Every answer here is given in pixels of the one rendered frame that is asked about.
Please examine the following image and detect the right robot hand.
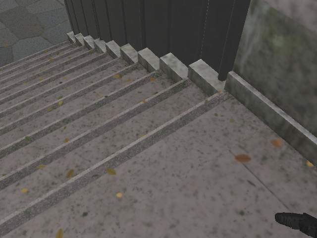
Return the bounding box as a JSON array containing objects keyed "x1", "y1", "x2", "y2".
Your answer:
[{"x1": 274, "y1": 212, "x2": 317, "y2": 238}]

